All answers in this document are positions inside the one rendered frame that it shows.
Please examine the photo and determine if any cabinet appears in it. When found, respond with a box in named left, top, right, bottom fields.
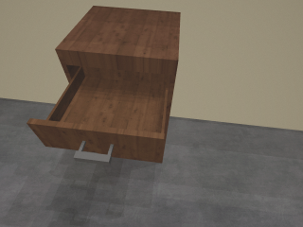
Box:
left=55, top=6, right=181, bottom=164

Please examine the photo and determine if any drawer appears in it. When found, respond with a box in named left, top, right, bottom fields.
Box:
left=27, top=66, right=169, bottom=161

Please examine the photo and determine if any handle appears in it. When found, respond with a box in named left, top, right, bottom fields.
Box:
left=73, top=140, right=114, bottom=166

